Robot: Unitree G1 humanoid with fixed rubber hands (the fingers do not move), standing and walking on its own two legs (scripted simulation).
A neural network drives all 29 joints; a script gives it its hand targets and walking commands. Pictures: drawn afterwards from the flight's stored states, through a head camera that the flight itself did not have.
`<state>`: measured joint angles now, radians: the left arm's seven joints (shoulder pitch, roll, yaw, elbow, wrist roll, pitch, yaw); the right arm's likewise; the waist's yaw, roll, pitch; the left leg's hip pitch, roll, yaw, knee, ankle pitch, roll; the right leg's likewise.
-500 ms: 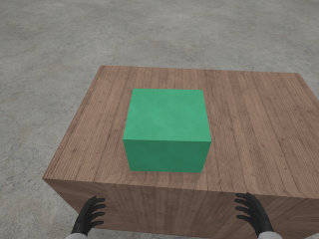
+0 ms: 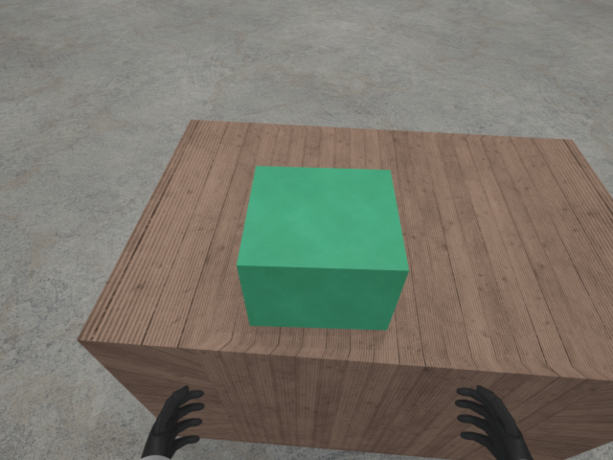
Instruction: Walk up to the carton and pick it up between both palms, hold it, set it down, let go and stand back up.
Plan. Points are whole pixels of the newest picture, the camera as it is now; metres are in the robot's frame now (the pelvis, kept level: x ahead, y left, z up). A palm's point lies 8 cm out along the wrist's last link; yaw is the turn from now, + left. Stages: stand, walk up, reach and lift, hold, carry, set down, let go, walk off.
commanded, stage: set down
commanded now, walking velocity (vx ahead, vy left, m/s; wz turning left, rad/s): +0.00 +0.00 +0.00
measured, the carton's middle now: (320, 247) +0.48 +0.01 -0.04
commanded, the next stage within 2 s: let go in 0.08 s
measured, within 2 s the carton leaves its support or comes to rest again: neither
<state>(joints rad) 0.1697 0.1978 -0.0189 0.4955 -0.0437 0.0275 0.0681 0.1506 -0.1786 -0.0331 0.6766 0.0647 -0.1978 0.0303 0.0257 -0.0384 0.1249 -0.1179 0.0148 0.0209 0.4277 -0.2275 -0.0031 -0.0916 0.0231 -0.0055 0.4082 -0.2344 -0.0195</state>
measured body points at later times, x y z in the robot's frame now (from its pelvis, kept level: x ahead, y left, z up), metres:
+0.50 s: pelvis +0.01 +0.00 +0.00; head +0.03 +0.01 +0.45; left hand +0.18 +0.23 -0.09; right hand +0.19 -0.23 -0.08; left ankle +0.01 +0.12 -0.74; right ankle +0.00 -0.11 -0.74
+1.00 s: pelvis +0.01 +0.00 -0.01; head +0.00 +0.00 +0.44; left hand +0.14 +0.23 -0.12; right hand +0.05 -0.27 -0.14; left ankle +0.01 +0.12 -0.74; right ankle +0.00 -0.11 -0.74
